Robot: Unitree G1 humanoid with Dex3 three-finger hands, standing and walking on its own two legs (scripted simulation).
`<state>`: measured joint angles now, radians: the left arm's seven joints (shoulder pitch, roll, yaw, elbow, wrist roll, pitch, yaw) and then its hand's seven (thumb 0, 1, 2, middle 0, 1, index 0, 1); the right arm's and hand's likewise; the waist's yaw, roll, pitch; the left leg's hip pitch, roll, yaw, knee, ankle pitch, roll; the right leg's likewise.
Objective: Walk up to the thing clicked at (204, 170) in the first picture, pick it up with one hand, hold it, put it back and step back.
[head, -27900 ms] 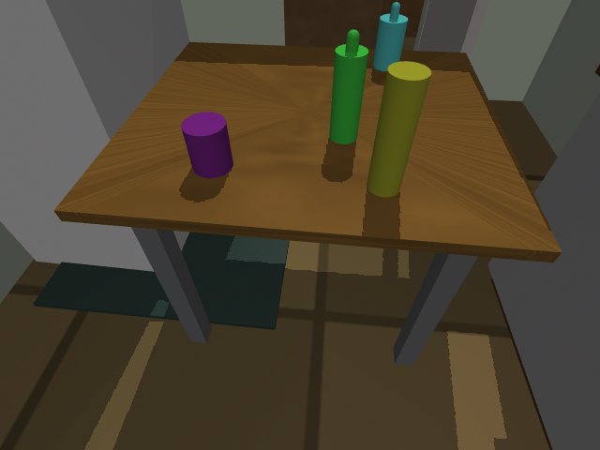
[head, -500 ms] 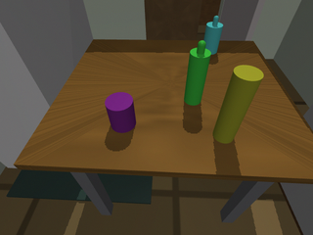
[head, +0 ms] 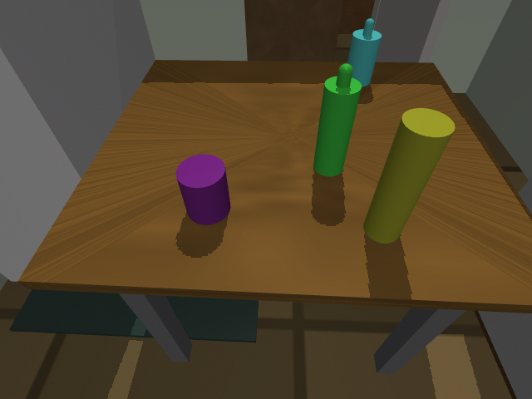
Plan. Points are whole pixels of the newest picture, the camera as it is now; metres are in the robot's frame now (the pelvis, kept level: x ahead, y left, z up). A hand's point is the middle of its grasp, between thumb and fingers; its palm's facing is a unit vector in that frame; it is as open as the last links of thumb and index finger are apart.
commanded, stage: stand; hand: left
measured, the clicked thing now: (204, 184) +0.52 +0.14 +0.01
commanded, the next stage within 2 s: step back in 0.42 s
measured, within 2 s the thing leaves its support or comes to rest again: neither
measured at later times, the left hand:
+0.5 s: hand out of the picture +0.08 +0.26 -0.16, palm faces -0.01 -0.93 -0.36, open 7.4 cm
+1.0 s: hand out of the picture +0.03 +0.31 -0.18, palm faces -0.11 -0.92 -0.38, open 7.4 cm
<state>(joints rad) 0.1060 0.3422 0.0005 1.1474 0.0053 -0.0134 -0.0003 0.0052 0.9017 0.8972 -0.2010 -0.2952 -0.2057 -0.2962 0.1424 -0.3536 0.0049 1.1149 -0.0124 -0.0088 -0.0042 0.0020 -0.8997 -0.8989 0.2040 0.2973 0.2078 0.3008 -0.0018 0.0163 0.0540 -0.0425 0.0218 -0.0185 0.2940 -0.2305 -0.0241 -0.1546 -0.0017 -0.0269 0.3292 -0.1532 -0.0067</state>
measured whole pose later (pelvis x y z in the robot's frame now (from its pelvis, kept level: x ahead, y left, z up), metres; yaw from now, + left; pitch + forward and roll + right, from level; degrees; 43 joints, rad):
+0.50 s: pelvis -0.01 +0.00 +0.00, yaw +0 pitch -1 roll +0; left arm 0.09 0.35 0.03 1.09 -0.01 0.00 0.00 0.01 0.90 0.90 -0.20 -0.30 -0.21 -0.30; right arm 0.11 -0.36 -0.01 1.08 0.00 0.01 0.00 0.00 -0.90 -0.90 0.20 0.30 0.21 0.30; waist 0.00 0.01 0.09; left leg -0.09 0.02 -0.01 0.37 -0.26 -0.02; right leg -0.20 0.00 -0.02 0.39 -0.17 -0.01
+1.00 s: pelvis -0.10 +0.05 -0.02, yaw -4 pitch -1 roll -1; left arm 0.10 0.41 0.07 0.87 0.02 0.07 0.01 0.01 0.90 0.90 -0.20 -0.29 -0.20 -0.30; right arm 0.17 -0.36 -0.06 0.88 -0.03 0.02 -0.02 0.00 -0.90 -0.90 0.21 0.30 0.21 0.30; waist -0.02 -0.03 0.21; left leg -0.28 0.02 -0.01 0.59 -0.29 0.01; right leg -0.41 0.11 0.14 1.08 -0.53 0.03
